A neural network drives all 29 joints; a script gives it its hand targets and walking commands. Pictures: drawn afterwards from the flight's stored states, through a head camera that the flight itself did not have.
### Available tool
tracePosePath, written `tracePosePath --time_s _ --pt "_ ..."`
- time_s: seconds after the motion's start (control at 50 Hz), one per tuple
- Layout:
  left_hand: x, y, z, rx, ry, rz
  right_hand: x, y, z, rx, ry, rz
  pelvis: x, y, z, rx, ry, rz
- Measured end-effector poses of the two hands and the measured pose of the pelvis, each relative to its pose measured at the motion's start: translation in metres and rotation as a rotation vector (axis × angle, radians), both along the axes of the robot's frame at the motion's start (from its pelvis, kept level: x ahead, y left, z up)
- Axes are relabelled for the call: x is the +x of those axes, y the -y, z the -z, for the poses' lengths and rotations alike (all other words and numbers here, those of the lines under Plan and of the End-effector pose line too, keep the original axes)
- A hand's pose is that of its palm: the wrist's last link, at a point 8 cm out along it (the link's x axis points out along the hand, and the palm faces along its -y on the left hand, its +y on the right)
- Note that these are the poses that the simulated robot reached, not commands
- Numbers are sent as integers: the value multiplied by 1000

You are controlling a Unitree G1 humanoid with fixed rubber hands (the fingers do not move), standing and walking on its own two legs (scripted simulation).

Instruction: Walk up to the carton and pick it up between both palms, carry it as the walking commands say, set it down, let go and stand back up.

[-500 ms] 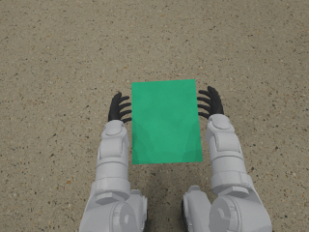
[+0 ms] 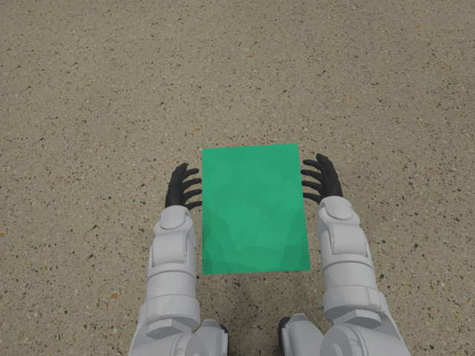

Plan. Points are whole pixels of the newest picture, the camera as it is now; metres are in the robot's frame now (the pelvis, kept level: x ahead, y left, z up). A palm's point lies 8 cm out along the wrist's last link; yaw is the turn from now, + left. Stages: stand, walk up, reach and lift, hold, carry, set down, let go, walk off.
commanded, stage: reach and lift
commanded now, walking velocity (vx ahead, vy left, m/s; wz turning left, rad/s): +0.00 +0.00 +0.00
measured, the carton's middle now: (252, 212) +0.38 +0.00 -0.11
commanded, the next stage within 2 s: none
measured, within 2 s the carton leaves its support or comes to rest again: neither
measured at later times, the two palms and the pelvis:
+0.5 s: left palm (163, 197) +0.36 +0.13 +0.05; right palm (344, 190) +0.36 -0.13 +0.05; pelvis +0.02 +0.00 +0.05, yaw +0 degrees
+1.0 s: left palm (146, 189) +0.34 +0.13 +0.12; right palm (360, 183) +0.34 -0.13 +0.11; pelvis +0.02 +0.00 +0.06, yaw +0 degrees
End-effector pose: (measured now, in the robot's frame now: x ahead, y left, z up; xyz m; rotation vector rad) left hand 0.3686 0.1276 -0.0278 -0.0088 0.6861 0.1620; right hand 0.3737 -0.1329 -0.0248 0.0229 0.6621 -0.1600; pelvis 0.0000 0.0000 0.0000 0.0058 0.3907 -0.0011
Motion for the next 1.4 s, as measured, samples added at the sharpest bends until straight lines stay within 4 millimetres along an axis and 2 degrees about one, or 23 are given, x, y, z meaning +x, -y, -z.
tracePosePath --time_s 0.5,0.96,1.1,1.4 --pt "-11 -3 -78 24 11 57 -17 1 -74 -21 -1 -43 18 -1 -46 -3 253 2" --pt "-28 -5 -140 37 47 67 -35 -1 -133 -40 20 -58 25 -2 -58 -5 497 -7" --pt "-32 -5 -148 36 39 63 -39 -1 -141 -44 7 -56 24 -2 -58 -5 538 -5" --pt "-34 -5 -144 44 27 64 -41 -2 -138 -48 -8 -50 22 -3 -58 -7 540 -2"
